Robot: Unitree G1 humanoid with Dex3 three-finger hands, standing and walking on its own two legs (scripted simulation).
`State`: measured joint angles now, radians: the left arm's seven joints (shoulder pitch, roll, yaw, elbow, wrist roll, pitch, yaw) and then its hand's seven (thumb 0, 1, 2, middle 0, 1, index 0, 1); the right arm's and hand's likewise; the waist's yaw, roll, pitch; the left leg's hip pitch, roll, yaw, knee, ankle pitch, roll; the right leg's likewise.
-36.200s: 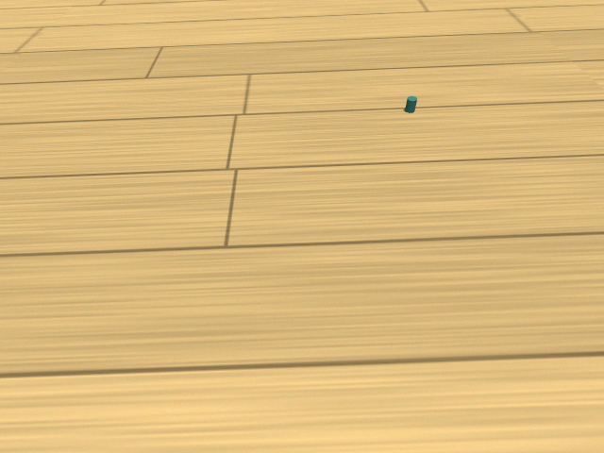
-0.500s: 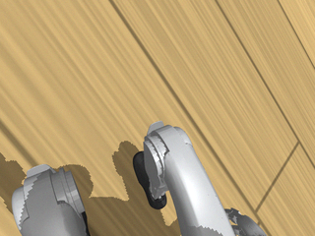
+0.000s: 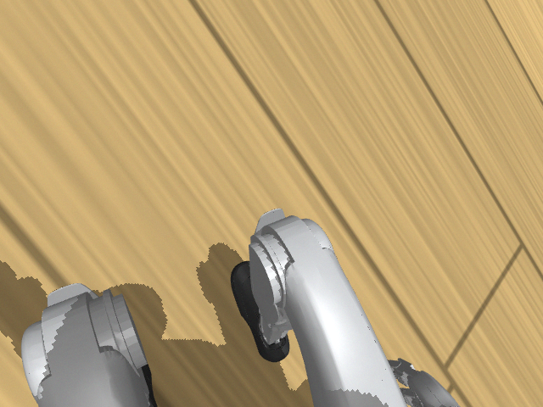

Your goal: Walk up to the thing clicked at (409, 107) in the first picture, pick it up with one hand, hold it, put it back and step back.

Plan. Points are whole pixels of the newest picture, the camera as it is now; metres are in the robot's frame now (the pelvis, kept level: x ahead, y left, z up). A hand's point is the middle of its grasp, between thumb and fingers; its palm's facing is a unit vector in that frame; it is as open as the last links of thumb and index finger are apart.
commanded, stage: rise first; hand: left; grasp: from above
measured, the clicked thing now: out of the picture +0.57 +0.30 -0.29
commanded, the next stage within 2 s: approach in 0.80 s
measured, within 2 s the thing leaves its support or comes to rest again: neither
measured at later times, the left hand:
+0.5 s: hand out of the picture +0.53 +0.34 -0.17, palm faces -0.43 -0.09 -0.90, open 12.3 cm
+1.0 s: hand out of the picture +0.53 +0.34 -0.17, palm faces -0.43 -0.08 -0.90, open 12.5 cm
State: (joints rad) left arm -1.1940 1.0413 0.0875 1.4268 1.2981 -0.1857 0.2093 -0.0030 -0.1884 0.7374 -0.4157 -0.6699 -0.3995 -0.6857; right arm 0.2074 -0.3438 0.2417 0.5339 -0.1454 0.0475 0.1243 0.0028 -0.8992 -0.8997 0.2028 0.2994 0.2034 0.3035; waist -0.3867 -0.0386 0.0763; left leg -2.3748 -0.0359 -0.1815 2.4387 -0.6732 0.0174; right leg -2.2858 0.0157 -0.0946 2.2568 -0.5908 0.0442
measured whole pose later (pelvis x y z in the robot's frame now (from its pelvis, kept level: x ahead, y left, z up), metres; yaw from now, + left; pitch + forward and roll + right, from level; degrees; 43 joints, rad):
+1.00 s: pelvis +0.00 +0.00 +0.00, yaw +0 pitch +34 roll -14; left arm -1.19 1.04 0.08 1.42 1.30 -0.18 0.21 0.00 -0.25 0.78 -0.37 -0.70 -0.35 -0.72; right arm 0.21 -0.35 0.24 0.53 -0.15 0.04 0.12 0.00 -0.90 -0.90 0.20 0.30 0.20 0.30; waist -0.39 -0.04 0.09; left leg -2.37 -0.03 -0.18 2.44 -0.67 0.02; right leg -2.28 0.01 -0.10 2.25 -0.59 0.04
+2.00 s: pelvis +0.00 +0.00 +0.00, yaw -2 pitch +33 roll -15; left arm -1.30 1.06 0.01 1.59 1.30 -0.14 0.33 0.00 -0.19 0.78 -0.41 -0.71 -0.39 -0.73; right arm 0.16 -0.36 0.31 0.52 -0.17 -0.01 0.11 0.00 -0.90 -0.90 0.20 0.30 0.20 0.30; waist -0.46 -0.08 0.14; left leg -2.37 -0.02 -0.21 2.46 -0.69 0.01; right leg -2.28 0.02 -0.12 2.26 -0.59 0.05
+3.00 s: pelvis +0.00 +0.00 -0.01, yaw -4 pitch +31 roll -16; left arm -1.26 1.16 0.05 1.62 1.26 -0.15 0.42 0.00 -0.31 0.84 -0.29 -0.82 -0.27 -0.83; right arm 0.14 -0.36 0.42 0.54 -0.21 -0.07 0.12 0.00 -0.91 -0.91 0.20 0.30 0.20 0.30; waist -0.49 -0.13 0.23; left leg -2.37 -0.01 -0.25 2.50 -0.71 0.01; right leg -2.28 0.04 -0.15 2.27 -0.57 0.07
